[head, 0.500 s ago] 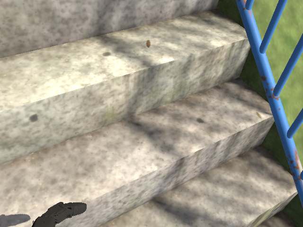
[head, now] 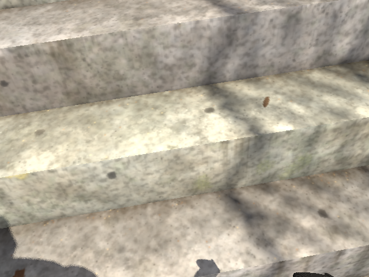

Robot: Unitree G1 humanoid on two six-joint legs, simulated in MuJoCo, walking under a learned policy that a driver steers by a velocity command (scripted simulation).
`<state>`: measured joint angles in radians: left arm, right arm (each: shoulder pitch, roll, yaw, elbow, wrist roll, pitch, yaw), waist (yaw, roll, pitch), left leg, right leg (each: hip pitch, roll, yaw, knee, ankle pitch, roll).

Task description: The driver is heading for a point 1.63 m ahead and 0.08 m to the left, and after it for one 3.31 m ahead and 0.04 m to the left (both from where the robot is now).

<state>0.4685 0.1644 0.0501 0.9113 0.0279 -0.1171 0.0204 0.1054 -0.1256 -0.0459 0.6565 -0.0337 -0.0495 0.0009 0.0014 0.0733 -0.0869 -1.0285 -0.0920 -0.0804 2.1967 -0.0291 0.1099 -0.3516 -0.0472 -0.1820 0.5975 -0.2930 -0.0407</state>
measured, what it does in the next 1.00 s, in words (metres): climbs, turning left: left foot 0.21 m higher, then right foot 0.21 m higher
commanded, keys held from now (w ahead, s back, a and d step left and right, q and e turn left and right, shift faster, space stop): w+q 0.38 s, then w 0.62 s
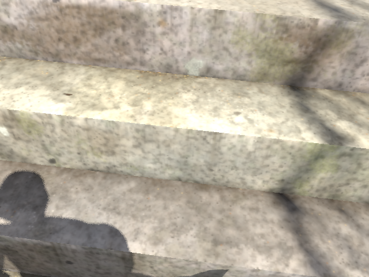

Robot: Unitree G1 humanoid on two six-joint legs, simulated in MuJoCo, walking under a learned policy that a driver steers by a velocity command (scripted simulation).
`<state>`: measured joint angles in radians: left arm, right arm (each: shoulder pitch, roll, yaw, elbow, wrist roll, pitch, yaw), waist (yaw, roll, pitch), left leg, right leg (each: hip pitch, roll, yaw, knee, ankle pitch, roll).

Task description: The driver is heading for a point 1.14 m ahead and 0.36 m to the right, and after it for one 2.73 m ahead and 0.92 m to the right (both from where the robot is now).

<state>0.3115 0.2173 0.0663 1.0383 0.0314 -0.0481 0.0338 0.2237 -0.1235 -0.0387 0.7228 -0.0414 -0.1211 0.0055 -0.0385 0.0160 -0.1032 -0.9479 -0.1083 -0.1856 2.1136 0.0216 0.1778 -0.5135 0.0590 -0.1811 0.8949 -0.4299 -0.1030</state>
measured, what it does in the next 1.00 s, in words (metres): climbs, turning right: left foot 0.21 m higher, then right foot 0.20 m higher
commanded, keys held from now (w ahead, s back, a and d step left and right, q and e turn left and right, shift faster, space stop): w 0.06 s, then w+e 0.94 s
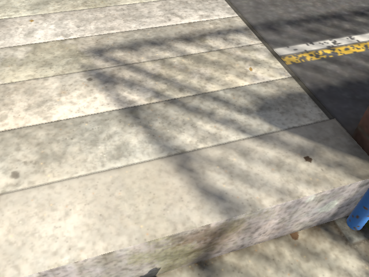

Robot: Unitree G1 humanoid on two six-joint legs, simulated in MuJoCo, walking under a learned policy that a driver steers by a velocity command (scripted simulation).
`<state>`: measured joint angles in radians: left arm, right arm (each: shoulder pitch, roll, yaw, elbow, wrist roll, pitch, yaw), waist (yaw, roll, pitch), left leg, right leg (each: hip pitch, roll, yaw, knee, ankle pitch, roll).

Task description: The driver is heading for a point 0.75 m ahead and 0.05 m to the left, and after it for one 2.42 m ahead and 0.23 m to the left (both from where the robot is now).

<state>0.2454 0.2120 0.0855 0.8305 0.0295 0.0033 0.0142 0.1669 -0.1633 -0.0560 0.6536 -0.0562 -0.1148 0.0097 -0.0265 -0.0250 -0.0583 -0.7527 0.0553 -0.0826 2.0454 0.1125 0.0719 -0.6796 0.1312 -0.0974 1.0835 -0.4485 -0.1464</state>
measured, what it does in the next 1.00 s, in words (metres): climbs: left foot 0.21 m higher, then right foot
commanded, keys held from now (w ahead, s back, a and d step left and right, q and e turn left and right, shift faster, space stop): w+e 0.22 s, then w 0.38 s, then w+q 0.40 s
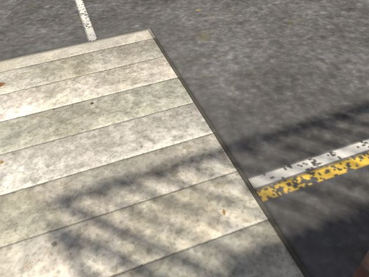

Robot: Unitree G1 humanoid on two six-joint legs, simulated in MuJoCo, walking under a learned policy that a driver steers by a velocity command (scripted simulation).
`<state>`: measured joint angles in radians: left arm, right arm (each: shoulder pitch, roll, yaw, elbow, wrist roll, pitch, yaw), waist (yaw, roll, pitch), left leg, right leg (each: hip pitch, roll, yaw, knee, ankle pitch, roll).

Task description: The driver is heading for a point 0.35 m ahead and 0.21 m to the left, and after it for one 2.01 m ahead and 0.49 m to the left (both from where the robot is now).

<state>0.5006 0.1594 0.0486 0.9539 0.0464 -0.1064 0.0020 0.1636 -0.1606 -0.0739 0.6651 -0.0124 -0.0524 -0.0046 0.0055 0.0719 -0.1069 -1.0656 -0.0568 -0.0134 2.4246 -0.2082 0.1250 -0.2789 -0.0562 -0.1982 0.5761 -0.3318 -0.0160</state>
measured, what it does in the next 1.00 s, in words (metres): climbs, turning left: left foot 0.21 m higher, then right foot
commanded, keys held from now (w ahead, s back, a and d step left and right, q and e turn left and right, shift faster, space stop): w+q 0.74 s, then w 0.26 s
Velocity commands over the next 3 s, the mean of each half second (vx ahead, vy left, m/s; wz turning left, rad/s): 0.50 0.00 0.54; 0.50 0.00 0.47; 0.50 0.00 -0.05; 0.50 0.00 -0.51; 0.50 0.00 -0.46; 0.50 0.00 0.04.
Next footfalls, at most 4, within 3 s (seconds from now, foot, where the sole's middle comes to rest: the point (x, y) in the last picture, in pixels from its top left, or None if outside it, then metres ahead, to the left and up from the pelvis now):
0.24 left None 0.25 0.07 -0.56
0.78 right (196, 245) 0.61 0.03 -0.56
1.24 left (105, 218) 0.72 0.35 -0.56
1.78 right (133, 148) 1.07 0.29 -0.56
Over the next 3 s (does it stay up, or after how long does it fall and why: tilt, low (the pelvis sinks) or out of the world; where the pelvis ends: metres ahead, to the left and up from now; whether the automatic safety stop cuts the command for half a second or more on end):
stays up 1.56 0.33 0.22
